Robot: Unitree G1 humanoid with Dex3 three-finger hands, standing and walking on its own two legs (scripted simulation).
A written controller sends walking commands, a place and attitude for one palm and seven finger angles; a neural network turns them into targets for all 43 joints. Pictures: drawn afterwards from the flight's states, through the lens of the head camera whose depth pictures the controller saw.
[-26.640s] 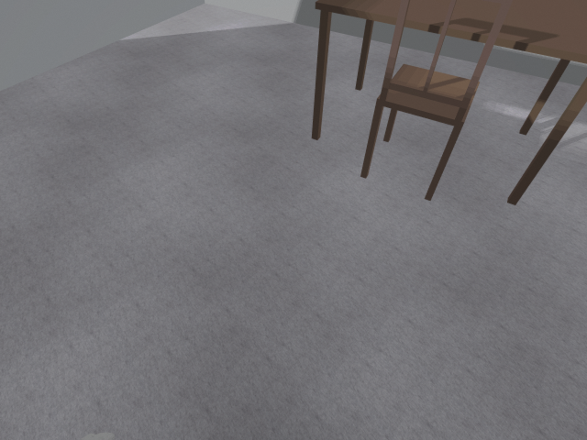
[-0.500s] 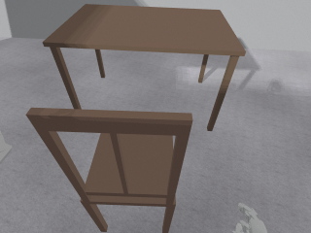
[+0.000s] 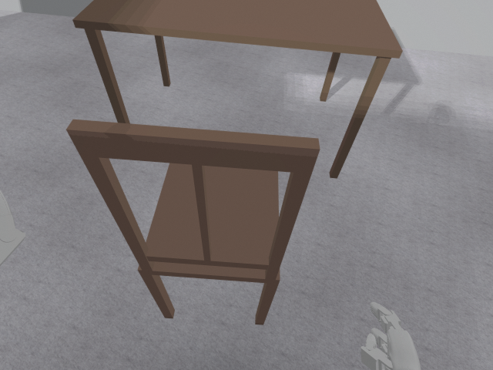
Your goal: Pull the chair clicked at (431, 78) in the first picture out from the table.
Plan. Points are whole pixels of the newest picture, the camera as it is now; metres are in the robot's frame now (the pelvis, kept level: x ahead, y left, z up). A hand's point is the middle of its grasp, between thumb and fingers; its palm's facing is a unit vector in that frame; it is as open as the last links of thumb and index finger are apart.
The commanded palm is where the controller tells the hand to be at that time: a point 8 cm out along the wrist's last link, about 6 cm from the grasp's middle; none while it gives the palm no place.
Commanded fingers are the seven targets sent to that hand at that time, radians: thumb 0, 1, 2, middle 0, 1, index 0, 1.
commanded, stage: stop stepping back and stand still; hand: left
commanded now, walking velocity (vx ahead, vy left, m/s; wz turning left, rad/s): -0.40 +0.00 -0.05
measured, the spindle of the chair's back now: (204, 219) +0.39 +0.12 -0.04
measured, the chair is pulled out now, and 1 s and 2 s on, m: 0.62 0.62 0.62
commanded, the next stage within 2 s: let the arm hang, fingers relaxed in 0.72 s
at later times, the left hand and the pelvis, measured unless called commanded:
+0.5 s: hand (0, 334) +0.12 +0.25 +0.16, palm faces +0.42 -0.80 -0.42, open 7.4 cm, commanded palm +0.07 +0.28 +0.19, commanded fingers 0.00 0.90 0.90 -0.20 -0.30 -0.20 -0.30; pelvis -0.08 -0.01 +0.01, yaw -1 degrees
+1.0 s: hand out of the picture +0.10 +0.19 -0.08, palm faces +0.08 -0.95 -0.30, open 7.4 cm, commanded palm none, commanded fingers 0.00 0.90 0.90 -0.20 -0.30 -0.20 -0.30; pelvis -0.07 -0.02 +0.00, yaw +1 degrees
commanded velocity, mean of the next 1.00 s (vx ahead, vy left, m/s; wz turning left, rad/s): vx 0.09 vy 0.01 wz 0.00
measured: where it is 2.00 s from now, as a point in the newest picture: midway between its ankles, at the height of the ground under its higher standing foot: outside the picture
